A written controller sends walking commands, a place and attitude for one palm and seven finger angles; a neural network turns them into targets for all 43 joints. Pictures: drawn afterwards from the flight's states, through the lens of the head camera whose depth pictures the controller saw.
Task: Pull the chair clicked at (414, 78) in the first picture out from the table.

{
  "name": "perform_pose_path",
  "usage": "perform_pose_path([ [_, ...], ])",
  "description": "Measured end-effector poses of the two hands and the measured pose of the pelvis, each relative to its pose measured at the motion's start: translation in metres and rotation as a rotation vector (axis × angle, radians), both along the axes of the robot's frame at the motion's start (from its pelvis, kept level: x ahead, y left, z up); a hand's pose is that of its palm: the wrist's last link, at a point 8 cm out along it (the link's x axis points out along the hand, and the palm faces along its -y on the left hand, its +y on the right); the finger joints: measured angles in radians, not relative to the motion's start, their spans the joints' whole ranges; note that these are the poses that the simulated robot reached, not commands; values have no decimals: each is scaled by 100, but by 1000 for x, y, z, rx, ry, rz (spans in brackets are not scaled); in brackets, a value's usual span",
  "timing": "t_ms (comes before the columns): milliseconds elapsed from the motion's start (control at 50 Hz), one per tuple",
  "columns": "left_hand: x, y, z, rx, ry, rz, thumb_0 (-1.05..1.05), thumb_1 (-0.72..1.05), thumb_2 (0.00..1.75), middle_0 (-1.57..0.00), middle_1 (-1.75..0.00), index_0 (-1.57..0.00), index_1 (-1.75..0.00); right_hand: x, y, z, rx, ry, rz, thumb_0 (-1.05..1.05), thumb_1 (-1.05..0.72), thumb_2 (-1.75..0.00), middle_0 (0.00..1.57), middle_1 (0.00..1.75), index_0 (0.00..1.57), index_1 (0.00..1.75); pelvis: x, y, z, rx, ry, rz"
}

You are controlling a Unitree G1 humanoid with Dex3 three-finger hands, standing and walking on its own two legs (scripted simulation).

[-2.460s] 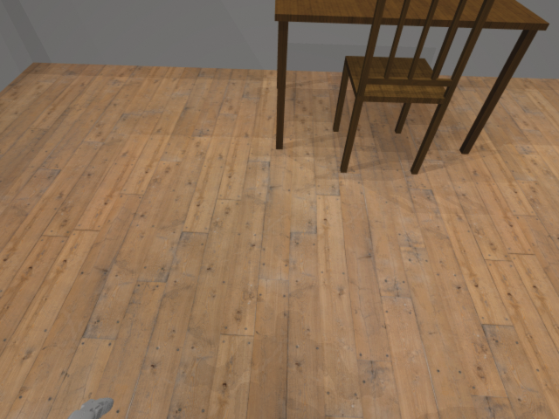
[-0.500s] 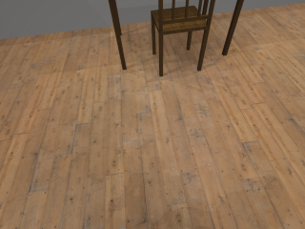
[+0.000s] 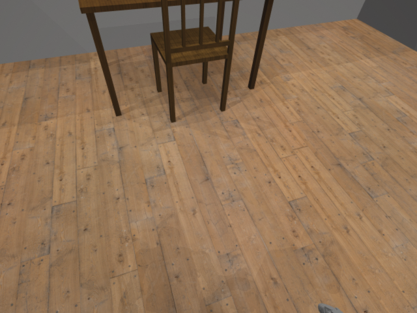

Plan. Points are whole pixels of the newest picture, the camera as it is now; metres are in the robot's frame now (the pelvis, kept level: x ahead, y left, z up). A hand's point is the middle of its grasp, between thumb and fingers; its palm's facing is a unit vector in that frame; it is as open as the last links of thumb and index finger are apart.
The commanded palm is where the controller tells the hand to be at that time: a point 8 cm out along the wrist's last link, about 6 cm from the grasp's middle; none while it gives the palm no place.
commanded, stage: walk to a spot facing it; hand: left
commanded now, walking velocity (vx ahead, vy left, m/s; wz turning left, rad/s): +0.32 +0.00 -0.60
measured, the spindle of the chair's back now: (201, 12) +1.52 +0.24 -0.05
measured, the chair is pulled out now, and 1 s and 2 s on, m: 0.00 0.00 0.00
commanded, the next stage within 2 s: none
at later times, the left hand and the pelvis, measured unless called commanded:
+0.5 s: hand (162, 234) +0.33 +0.16 -0.19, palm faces -0.35 -0.93 -0.10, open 7.4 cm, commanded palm none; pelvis +0.17 +0.04 -0.01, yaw -18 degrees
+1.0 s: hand (176, 181) +0.51 +0.17 -0.20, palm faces -0.36 -0.91 -0.21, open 7.4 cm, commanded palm none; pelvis +0.45 -0.02 -0.02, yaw -26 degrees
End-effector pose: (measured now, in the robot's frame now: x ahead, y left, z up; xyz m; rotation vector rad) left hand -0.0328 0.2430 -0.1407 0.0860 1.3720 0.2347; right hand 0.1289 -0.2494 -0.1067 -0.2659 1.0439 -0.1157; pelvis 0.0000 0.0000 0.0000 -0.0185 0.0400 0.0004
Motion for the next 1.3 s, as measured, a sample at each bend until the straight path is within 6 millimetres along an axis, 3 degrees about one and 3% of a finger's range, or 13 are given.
perform_pose_path([
  [100,56,39,-15,-14,-3,-93,1,90,90,-21,-30,-20,-30,-6,28,5,-14,-46,-86,1,-90,-90,20,30,21,30,25,28,-6,-14,-25,-83],
  [200,144,61,-7,-16,-92,-195,1,91,90,-20,-30,-19,-30,-52,49,6,-16,81,-218,1,-90,-90,20,30,21,30,58,43,5,-38,-37,-143],
  [280,211,60,-4,-18,-142,-266,1,91,90,-20,-30,-19,-30,-94,68,-1,-2,227,-334,1,-90,-90,20,30,21,30,86,50,5,-44,-36,-192],
  [420,312,18,-14,-70,-142,-405,1,91,90,-20,-30,-19,-30,-148,115,-9,75,482,-517,1,-90,-90,20,30,20,30,140,46,-4,-40,-24,-271],
  [500,373,-27,-24,-117,-151,-501,1,91,90,-20,-30,-19,-30,-155,140,-9,136,608,-600,1,-90,-90,20,30,20,30,175,35,-13,-40,-15,-307],
  [560,419,-64,-31,-141,-183,-563,1,91,90,-20,-30,-19,-30,-147,148,-11,180,676,-664,1,-90,-90,20,30,20,30,205,20,-21,-33,-18,-345],
  [620,454,-88,-36,-147,-233,-573,1,91,90,-20,-30,-19,-30,-122,140,-20,216,699,-698,1,-90,-90,20,30,21,30,238,2,-30,-18,-26,-360],
  [660,467,-93,-33,-140,-235,-558,1,90,90,-20,-30,-20,-30,-89,124,-27,215,654,-699,1,-90,-90,20,30,21,30,256,-5,-27,-28,-41,-369],
  [800,506,-62,-8,-2,-148,-551,-2,94,90,-21,-30,-20,-30,94,38,-37,152,263,-628,1,-91,-90,20,30,20,30,324,-19,-8,-15,-33,-417],
  [860,522,-50,-3,21,-95,-550,-1,93,90,-21,-30,-20,-30,156,7,-35,110,168,-599,3,-95,-90,20,30,20,30,358,-19,-7,-13,-26,-427],
  [1020,568,-29,-30,10,51,-491,0,91,90,-20,-30,-20,-30,307,-24,-37,48,41,-495,2,-93,-90,20,30,20,30,459,-18,-25,-1,-36,-465],
  [1120,625,-46,-22,-9,73,-542,1,91,90,-20,-30,-19,-30,335,-14,-27,66,30,-559,1,-92,-90,20,30,20,30,505,-26,-13,-6,-59,-510],
  [1300,762,-128,-1,-55,-93,-629,1,92,90,-20,-30,-19,-30,310,-5,-27,135,271,-713,0,-94,-90,20,30,21,30,574,-62,2,4,-52,-557],
])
